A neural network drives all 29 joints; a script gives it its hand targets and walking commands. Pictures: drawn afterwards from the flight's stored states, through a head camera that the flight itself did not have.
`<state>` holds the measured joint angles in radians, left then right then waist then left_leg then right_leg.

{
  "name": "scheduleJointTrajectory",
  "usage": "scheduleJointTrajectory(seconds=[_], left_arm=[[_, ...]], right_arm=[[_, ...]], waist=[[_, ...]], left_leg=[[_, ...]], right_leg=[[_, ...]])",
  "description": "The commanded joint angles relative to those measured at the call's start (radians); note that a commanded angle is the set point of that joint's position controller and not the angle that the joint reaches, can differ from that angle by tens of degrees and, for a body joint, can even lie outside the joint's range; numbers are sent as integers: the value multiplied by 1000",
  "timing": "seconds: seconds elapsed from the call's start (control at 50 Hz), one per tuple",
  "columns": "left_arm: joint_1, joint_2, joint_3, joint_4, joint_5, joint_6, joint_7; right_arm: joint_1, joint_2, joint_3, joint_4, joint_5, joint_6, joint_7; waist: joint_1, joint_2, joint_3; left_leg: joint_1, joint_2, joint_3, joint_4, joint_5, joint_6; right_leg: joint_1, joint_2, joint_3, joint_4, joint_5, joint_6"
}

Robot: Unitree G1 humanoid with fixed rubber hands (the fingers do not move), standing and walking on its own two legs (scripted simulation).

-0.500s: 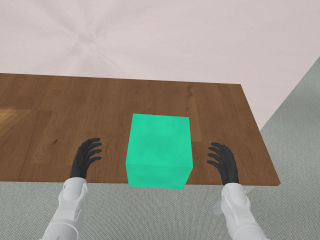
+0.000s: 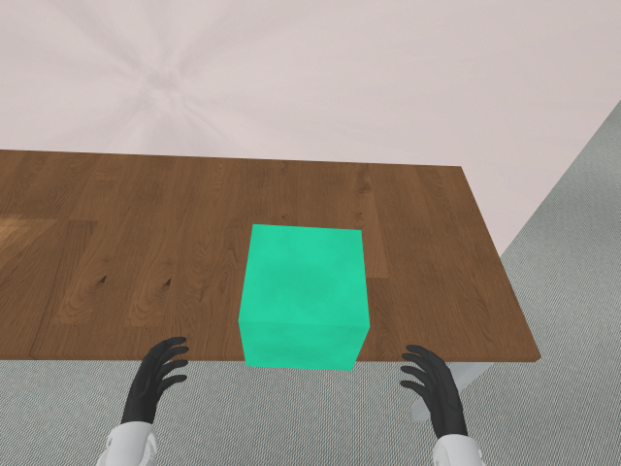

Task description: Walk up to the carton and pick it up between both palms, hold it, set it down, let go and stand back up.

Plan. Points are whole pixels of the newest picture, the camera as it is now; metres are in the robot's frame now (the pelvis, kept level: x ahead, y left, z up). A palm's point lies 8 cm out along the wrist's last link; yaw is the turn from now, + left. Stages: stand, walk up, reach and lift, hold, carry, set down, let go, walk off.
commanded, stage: set down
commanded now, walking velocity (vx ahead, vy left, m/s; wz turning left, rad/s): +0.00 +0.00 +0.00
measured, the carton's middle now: (303, 298) +0.38 +0.02 -0.09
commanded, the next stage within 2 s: let go in 0.86 s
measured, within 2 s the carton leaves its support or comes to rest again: neither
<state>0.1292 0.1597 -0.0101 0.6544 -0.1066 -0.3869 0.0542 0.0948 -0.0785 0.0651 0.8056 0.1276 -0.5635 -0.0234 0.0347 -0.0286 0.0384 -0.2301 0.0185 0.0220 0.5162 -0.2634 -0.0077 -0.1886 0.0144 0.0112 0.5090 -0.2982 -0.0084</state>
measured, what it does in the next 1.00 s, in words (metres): stands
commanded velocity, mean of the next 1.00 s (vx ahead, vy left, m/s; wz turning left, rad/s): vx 0.00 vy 0.00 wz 0.00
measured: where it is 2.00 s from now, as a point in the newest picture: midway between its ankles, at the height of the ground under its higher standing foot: outside the picture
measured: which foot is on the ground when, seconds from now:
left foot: down 0.00-1.00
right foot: down 0.00-1.00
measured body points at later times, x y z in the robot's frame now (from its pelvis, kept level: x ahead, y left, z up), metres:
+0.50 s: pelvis +0.01 +0.00 +0.01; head +0.02 +0.01 +0.46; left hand +0.19 +0.23 -0.07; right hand +0.19 -0.20 -0.06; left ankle +0.01 +0.12 -0.74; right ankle -0.02 -0.11 -0.74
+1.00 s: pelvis +0.01 +0.00 +0.01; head +0.02 +0.01 +0.46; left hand +0.18 +0.22 -0.08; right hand +0.18 -0.22 -0.07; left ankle +0.01 +0.12 -0.74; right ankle -0.01 -0.11 -0.74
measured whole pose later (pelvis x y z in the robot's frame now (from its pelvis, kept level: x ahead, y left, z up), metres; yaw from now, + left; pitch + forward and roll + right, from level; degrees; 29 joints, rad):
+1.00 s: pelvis +0.01 +0.00 +0.01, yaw -1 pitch -3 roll +0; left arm 0.20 0.20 0.00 0.52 -0.01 0.07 0.02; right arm 0.18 -0.16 -0.02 0.72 0.01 -0.24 0.01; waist 0.02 -0.02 0.07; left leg -0.10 0.03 0.04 0.36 -0.21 -0.01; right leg -0.07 0.02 0.02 0.35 -0.23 -0.01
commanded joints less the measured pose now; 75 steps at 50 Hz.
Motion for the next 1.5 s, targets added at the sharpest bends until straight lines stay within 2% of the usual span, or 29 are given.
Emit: scheduleJointTrajectory(seconds=[0.0, 0.28, 0.6, 0.92, 1.06, 1.4, 1.42, 1.44, 1.46, 1.48], left_arm=[[-109, 92, 30, -157, 8, -1, 1], [-21, 113, 50, -188, 48, 151, -29], [42, 122, 49, -279, 88, 311, -28], [11, 134, 45, -268, 97, 429, -35], [-11, 145, 45, -257, 98, 460, -34], [-21, 146, 42, -242, 92, 469, -36], [107, 186, 75, -154, 176, 418, -43], [138, 194, 79, -134, 157, 396, -48], [107, 186, 75, -134, 141, 382, -53], [83, 167, 70, -132, 132, 376, -55]], right_arm=[[-109, -86, -32, -134, -12, -15, -1], [-25, -125, -48, -173, -37, 104, 10], [29, -163, -88, -220, -80, 212, 19], [15, -189, -119, -201, -119, 289, 29], [6, -199, -129, -189, -135, 305, 35], [6, -220, -136, -178, -141, 301, 43], [134, -302, -164, -97, -145, 461, 23], [167, -313, -163, -102, -145, 531, 20], [167, -296, -163, -112, -142, 561, 23], [160, -283, -160, -115, -140, 576, 27]], waist=[[-3, 46, -140], [3, 43, -73], [-2, 44, -83], [-14, 32, -70], [-17, 31, -88], [-21, 21, -97], [-8, 108, -141], [-20, 95, -192], [-33, 60, -213], [-38, 30, -213]], left_leg=[[169, -20, 9, -65, 209, -41], [259, -18, 25, -124, 284, -34], [332, -17, 33, -137, 373, -37], [320, -19, 43, -150, 312, -27], [318, -19, 45, -144, 304, -23], [312, -20, 45, -132, 297, -18], [210, 122, -32, -66, 497, -5], [183, 121, -23, -39, 454, 11], [155, 112, -14, -22, 411, 11], [126, 101, -5, -21, 319, 8]], right_leg=[[-60, -9, 22, -134, 130, -27], [-17, -7, 14, -206, 202, -18], [-24, 5, -13, -240, 271, -14], [-44, 3, -28, -249, 239, -3], [-46, 2, -31, -236, 259, 2], [-51, 5, -29, -216, 300, 8], [-9, -70, 38, -114, 405, 17], [50, -76, 47, -86, 416, 16], [60, -77, 50, -67, 469, 9], [52, -75, 52, -58, 467, 1]])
